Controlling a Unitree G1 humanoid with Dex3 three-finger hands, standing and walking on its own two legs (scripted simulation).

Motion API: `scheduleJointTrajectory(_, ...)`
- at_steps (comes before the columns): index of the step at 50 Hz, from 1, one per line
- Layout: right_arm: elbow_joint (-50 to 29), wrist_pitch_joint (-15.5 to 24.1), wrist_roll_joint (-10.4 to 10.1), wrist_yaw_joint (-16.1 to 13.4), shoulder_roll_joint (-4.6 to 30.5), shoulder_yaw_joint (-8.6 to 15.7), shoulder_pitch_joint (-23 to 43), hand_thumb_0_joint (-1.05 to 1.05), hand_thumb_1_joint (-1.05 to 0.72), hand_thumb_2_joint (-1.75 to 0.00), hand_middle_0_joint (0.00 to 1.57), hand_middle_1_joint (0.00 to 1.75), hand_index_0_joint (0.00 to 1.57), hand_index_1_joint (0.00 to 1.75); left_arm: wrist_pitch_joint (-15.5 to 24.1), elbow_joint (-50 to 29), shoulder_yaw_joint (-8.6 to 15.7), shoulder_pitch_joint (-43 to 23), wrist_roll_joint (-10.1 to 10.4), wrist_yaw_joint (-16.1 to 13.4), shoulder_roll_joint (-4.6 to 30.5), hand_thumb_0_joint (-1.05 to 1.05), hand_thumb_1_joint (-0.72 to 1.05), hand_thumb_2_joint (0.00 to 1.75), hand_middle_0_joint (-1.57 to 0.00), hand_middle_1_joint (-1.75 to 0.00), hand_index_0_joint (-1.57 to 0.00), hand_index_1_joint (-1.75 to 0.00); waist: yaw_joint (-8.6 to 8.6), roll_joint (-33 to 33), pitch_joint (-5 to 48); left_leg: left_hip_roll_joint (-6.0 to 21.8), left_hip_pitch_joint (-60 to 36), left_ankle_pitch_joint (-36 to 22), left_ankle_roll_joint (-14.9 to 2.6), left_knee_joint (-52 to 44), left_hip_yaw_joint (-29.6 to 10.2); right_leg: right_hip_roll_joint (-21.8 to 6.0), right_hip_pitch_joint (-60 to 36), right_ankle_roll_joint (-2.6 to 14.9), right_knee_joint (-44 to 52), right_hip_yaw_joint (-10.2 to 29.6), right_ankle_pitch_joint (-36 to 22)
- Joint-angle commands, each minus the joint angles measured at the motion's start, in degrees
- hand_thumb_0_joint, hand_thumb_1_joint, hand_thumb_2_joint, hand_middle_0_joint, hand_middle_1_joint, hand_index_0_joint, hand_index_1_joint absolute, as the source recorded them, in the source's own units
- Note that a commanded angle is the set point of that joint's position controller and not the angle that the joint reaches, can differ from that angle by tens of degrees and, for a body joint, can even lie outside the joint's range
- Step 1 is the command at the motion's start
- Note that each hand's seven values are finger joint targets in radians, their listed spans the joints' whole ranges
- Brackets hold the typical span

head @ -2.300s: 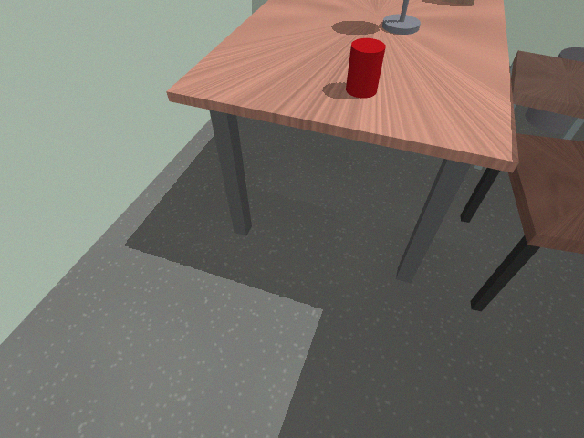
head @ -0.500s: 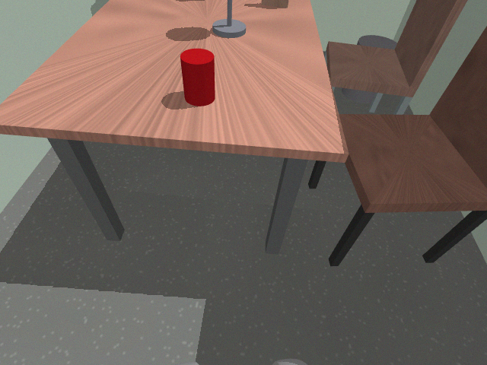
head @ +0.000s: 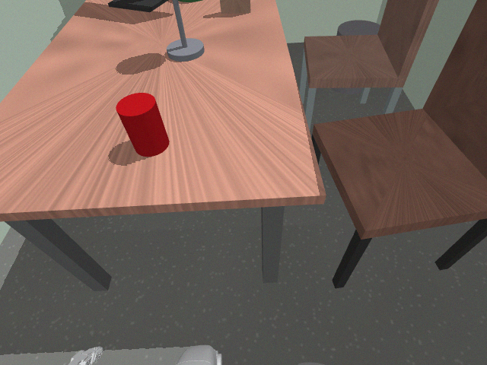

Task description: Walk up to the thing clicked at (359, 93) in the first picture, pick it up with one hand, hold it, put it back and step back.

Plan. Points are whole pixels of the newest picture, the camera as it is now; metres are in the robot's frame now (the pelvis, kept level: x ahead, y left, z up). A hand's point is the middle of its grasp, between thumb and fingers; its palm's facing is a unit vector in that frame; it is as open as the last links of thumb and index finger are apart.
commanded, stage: walk up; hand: left
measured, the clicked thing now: (144, 125) +0.62 +0.26 +0.03
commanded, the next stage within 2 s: stand in 1.42 s
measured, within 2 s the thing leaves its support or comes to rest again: neither
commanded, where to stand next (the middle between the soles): +0.13 +0.03 m, yaw +2 degrees
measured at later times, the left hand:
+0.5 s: hand out of the picture +0.12 +0.28 -0.16, palm faces -0.02 -0.94 -0.34, open 7.4 cm
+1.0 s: hand (109, 364) +0.15 +0.27 -0.14, palm faces -0.02 -0.94 -0.33, open 7.4 cm
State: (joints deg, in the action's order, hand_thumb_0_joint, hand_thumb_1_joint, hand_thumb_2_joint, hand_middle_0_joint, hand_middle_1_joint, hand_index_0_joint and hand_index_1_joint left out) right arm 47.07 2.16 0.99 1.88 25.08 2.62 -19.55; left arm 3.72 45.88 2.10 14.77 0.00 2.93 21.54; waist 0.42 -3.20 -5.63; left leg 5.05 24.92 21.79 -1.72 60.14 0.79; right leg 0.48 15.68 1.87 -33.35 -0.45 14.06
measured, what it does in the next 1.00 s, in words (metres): steps on the spot: left foot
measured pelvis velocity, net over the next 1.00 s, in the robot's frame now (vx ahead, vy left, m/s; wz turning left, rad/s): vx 0.07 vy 0.02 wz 0.00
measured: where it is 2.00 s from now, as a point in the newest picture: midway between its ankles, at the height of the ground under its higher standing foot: outside the picture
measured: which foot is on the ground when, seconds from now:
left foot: up 0.00-0.14, down 0.16-1.00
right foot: down 0.00-1.00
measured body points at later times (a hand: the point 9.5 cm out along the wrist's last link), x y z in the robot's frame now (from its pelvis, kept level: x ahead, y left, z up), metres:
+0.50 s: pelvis +0.06 +0.02 +0.00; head +0.08 +0.03 +0.45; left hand +0.12 +0.33 -0.13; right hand +0.19 -0.26 -0.12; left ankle +0.13 +0.14 -0.73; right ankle +0.05 -0.11 -0.73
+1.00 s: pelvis +0.07 +0.02 +0.02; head +0.08 +0.02 +0.47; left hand +0.15 +0.32 -0.12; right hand +0.14 -0.28 -0.12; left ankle +0.13 +0.14 -0.73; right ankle +0.05 -0.11 -0.73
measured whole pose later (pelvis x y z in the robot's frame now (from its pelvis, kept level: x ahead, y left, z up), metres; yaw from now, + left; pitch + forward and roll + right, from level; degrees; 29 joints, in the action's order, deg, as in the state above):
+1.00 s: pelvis +0.07 +0.02 +0.02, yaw +0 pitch -3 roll -1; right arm 66.6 0.0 0.5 1.1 20.5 0.0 -4.5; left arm 0.6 65.8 0.3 4.5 -0.3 0.6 19.8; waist 0.6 -0.6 -3.9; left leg 2.1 11.7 5.6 0.3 20.0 2.2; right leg -0.8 3.9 -1.2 -18.6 -0.6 12.0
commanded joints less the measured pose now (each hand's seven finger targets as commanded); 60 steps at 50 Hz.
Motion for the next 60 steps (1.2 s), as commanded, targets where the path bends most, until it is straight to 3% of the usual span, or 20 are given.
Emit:
scheduleJointTrajectory(1, -2.1, 0.6, 0.2, -0.6, 7.9, 3.3, -4.0, 0.0, -0.9, -0.9, 0.2, 0.3, 0.2, 0.3, 1.3, -4.2, 4.7, 1.4, -0.6, -2.2, 15.6, 0.0, 0.9, 0.9, -0.2, -0.3, -0.2, -0.3, -0.49, 12.5, 1.6, 0.5, 0.3, -1.2, 1.22, -10.8, 0.9, -12.1, 2.6, 11.6, 11.9, 10.4, -15.6)
scheduleJointTrajectory(5, -0.9, 0.8, -0.3, -1.5, 6.6, 3.1, -1.4, 0.0, -0.9, -0.9, 0.2, 0.3, 0.2, 0.3, 0.3, -3.1, 3.4, -0.2, -0.1, -3.2, 15.0, 0.0, 0.9, 0.9, -0.2, -0.3, -0.2, -0.3, -0.24, 11.1, 6.2, -2.0, -10.6, -9.6, 0.59, -20.5, 2.0, -12.1, 4.5, 9.37, 2.6, 8.2, -27.0)
scheduleJointTrajectory(7, 0.1, 1.3, -0.2, -2.0, 7.5, 3.2, -1.8, 0.0, -0.9, -0.9, 0.2, 0.3, 0.2, 0.3, -0.4, -3.2, 2.4, -1.9, 0.5, -3.5, 13.4, 0.0, 0.9, 0.9, -0.2, -0.3, -0.2, -0.3, 1.56, 7.8, 6.7, -2.1, -17.1, -18.2, -0.97, -28.9, 0.0, -10.0, 8.6, 6.16, -3.3, 8.1, -20.1)
scheduleJointTrajectory(8, 0.1, 1.7, 0.4, -2.3, 10.6, 3.8, -1.5, 0.0, -0.9, -0.9, 0.2, 0.3, 0.2, 0.3, -0.7, -3.3, 1.6, -1.3, 1.1, -3.6, 11.0, 0.0, 0.9, 0.9, -0.2, -0.3, -0.2, -0.3, 1.05, -0.1, 8.5, 4.8, -19.4, -25.4, -2.46, -31.9, -8.3, -6.2, 10.6, 2.98, -7.0, 5.3, -11.7)
scheduleJointTrajectory(9, -1.7, 1.9, 0.1, -2.2, 13.0, 3.7, 3.0, 0.0, -0.9, -0.9, 0.2, 0.3, 0.2, 0.3, -1.2, -2.3, 1.1, 1.3, 1.9, -3.7, 9.3, 0.0, 0.9, 0.9, -0.2, -0.3, -0.2, -0.3, -1.34, -4.8, 9.4, 13.6, -15.0, -24.2, -7.55, -36.9, -20.0, -0.8, 7.6, -0.02, -11.2, 1.6, 1.8)
scheduleJointTrajectory(10, -1.6, 1.7, -0.9, -2.0, 13.9, 3.6, 6.7, 0.0, -0.9, -0.9, 0.2, 0.3, 0.2, 0.3, -2.0, 1.1, 1.8, 3.1, 1.7, -4.2, 11.9, 0.0, 0.9, 0.9, -0.2, -0.3, -0.2, -0.3, -2.13, -6.8, 9.4, 16.0, -10.7, -19.9, -12.12, -36.9, -22.2, -0.9, 2.5, 0.0, -13.2, 1.6, 14.5)
scheduleJointTrajectory(11, -1.2, 1.3, -0.5, -1.9, 12.7, 3.2, 8.4, 0.0, -0.9, -0.9, 0.2, 0.3, 0.2, 0.3, -2.1, 2.2, 1.7, 2.5, 1.1, -4.2, 12.4, 0.0, 0.9, 0.9, -0.2, -0.3, -0.2, -0.3, -2.17, -5.9, 8.7, 14.2, -8.9, -17.5, -11.32, -36.7, -20.4, -1.1, 1.6, 0.18, -12.3, 2.2, 16.9)
scheduleJointTrajectory(12, -1.0, 0.9, -0.6, -2.0, 12.0, 2.6, 10.1, 0.0, -0.9, -0.9, 0.2, 0.3, 0.2, 0.3, -2.1, 3.5, 1.8, 2.8, 0.8, -4.1, 11.9, 0.0, 0.9, 0.9, -0.2, -0.3, -0.2, -0.3, -2.87, -6.3, 8.4, 11.7, -6.7, -14.2, -9.3, -35.9, -16.6, -1.7, -0.9, 0.53, -8.0, 1.9, 13.8)
scheduleJointTrajectory(14, 0.1, 0.2, -1.1, -1.9, 9.8, 1.6, 12.2, 0.0, -0.9, -0.9, 0.2, 0.3, 0.2, 0.3, -1.2, 5.9, 1.7, 3.2, 0.2, -4.0, 12.3, 0.0, 0.9, 0.9, -0.2, -0.3, -0.2, -0.3, -3.27, -6.4, 8.3, 7.0, -5.9, -15.8, -3.93, -31.5, -10.5, -3.8, -4.0, 0.8, 1.6, 4.2, 1.3)
scheduleJointTrajectory(15, 0.8, -0.1, -1.5, -1.7, 8.5, 1.1, 12.0, 0.0, -0.9, -0.9, 0.2, 0.3, 0.2, 0.3, -0.9, 6.0, 1.8, 1.2, -0.1, -3.9, 13.9, 0.0, 0.9, 0.9, -0.2, -0.3, -0.2, -0.3, -2.19, -3.8, 7.4, 4.3, -6.0, -13.6, -1.88, -29.9, -8.5, -6.3, -1.7, 1.95, 4.5, 9.1, 0.8)
scheduleJointTrajectory(16, 1.7, -0.2, -1.6, -1.7, 8.3, 1.0, 11.2, 0.0, -0.9, -0.9, 0.2, 0.3, 0.2, 0.3, -0.9, 5.8, 1.8, -1.8, -0.3, -3.7, 15.1, 0.0, 0.9, 0.9, -0.2, -0.3, -0.2, -0.3, -0.46, -1.2, 7.4, 2.7, -9.7, -9.5, -1.19, -30.3, -7.0, -7.9, 2.0, 3.04, 5.6, 10.8, 1.8)
scheduleJointTrajectory(17, 3.0, -0.3, -1.4, -1.7, 9.0, 1.1, 10.6, 0.0, -0.9, -0.9, 0.2, 0.3, 0.2, 0.3, -1.0, 6.0, 1.7, -4.0, -0.1, -3.5, 14.9, 0.0, 0.9, 0.9, -0.2, -0.3, -0.2, -0.3, 0.31, -1.0, 6.9, 2.8, -12.5, -8.2, -1.28, -31.6, -7.3, -7.4, 4.2, 2.58, 4.6, 9.2, 1.4)
scheduleJointTrajectory(19, 4.1, 0.1, -1.3, -1.6, 9.3, 0.9, 14.0, 0.0, -0.9, -0.9, 0.2, 0.3, 0.2, 0.3, -1.1, 7.8, 0.6, -3.4, 0.3, -3.6, 12.3, 0.0, 0.9, 0.9, -0.2, -0.3, -0.2, -0.3, -1.18, -3.2, 8.7, 5.4, -12.7, -10.8, -2.42, -34.4, -9.7, -4.7, 0.0, 0.96, 4.0, 4.9, -0.4)
scheduleJointTrajectory(20, 4.7, 0.2, -1.3, -1.5, 8.7, 0.6, 14.9, 0.0, -0.9, -0.9, 0.2, 0.3, 0.2, 0.3, -1.1, 8.8, 0.5, -3.4, 0.3, -3.6, 12.0, 0.0, 0.9, 0.9, -0.2, -0.3, -0.2, -0.3, -1.48, -1.4, 9.5, 5.5, -13.0, -13.7, -2.76, -34.4, -9.3, -4.5, -1.5, 0.7, 4.5, 4.6, -1.6)
scheduleJointTrajectory(23, 6.6, 0.1, -1.7, -1.6, 8.0, 0.1, 16.4, 0.0, -0.9, -0.9, 0.2, 0.3, 0.2, 0.3, -0.9, 10.6, 0.5, -5.6, 0.2, -3.6, 12.5, 0.0, 0.9, 0.9, -0.2, -0.3, -0.2, -0.3, -0.94, 1.5, 7.6, 4.1, -13.3, -16.9, -1.52, -34.6, -7.2, -6.0, -2.5, 0.7, 7.9, 6.1, -5.8)
scheduleJointTrajectory(29, 10.2, -0.1, -1.6, -1.5, 7.5, -0.1, 19.2, 0.0, -0.9, -0.9, 0.2, 0.3, 0.2, 0.3, -1.1, 13.6, 0.1, -8.6, 0.2, -3.4, 11.4, 0.0, 0.9, 0.9, -0.2, -0.3, -0.2, -0.3, -0.76, 2.7, 8.5, 3.9, -17.6, -18.9, -0.83, -37.9, -6.1, -6.8, -4.4, -0.13, 12.1, 5.5, -6.8)
scheduleJointTrajectory(37, 14.0, -0.5, -1.1, -1.2, 6.7, -0.4, 20.3, 0.0, -0.9, -0.9, 0.2, 0.3, 0.2, 0.3, -1.3, 15.6, 0.3, -12.1, -0.2, -3.2, 11.3, 0.0, 0.9, 0.9, -0.2, -0.3, -0.2, -0.3, -0.31, 4.7, 6.6, 2.4, -19.0, -15.2, 0.76, -41.3, -4.8, -8.1, -5.1, -0.59, 18.6, 6.3, -4.2)
scheduleJointTrajectory(40, 14.8, -0.4, -1.0, -1.3, 6.7, -0.5, 20.3, 0.0, -0.9, -0.9, 0.2, 0.3, 0.2, 0.3, -1.4, 16.2, 0.5, -12.2, -0.2, -3.2, 11.4, 0.0, 0.9, 0.9, -0.2, -0.3, -0.2, -0.3, -0.58, 4.3, 8.0, 2.6, -19.7, -18.2, 0.84, -41.8, -4.7, -7.9, -7.2, -0.81, 18.6, 5.5, -7.3)
scheduleJointTrajectory(49, 15.8, -0.4, -0.6, -1.5, 7.1, -0.2, 19.6, 0.0, -0.9, -0.9, 0.2, 0.3, 0.2, 0.3, -2.0, 16.7, 0.7, -12.1, -0.3, -3.1, 10.7, 0.0, 0.9, 0.9, -0.2, -0.3, -0.2, -0.3, -0.45, 1.8, 6.4, 3.1, -16.5, -10.6, 0.93, -45.2, -6.4, -7.1, -7.9, -0.53, 19.2, 4.5, -2.4)
scheduleJointTrajectory(60, 15.8, -0.3, -0.7, -1.7, 7.0, 0.0, 18.2, 0.0, -0.9, -0.9, 0.2, 0.3, 0.2, 0.3, -2.1, 16.7, 0.7, -12.3, -0.4, -3.2, 10.5, 0.0, 0.9, 0.9, -0.2, -0.3, -0.2, -0.3, 0.09, 2.7, 8.4, 2.9, -18.1, -18.0, 0.67, -43.4, -5.9, -7.4, -9.1, -0.91, 19.1, 4.1, -7.2)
